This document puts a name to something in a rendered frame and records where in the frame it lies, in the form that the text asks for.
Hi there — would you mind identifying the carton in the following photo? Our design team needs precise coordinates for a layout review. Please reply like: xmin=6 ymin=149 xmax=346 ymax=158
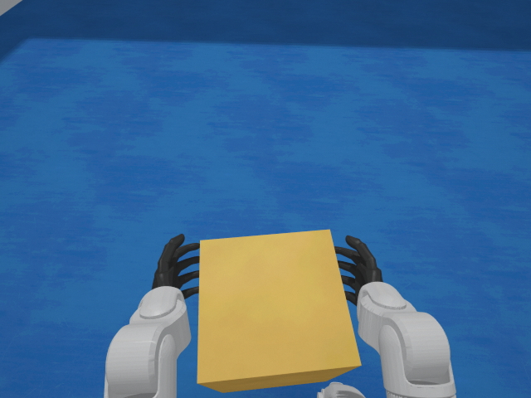
xmin=197 ymin=230 xmax=362 ymax=393

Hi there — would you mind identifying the robot left forearm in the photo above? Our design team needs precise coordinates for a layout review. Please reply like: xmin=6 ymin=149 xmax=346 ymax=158
xmin=104 ymin=286 xmax=191 ymax=398

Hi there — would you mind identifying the right robot hand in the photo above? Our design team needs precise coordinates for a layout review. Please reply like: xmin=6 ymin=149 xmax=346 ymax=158
xmin=334 ymin=235 xmax=383 ymax=306

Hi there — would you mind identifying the robot right forearm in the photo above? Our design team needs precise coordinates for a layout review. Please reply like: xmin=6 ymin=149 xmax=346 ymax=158
xmin=357 ymin=282 xmax=456 ymax=398

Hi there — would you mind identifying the left robot hand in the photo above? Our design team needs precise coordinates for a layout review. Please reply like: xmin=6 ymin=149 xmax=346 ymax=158
xmin=152 ymin=234 xmax=200 ymax=299

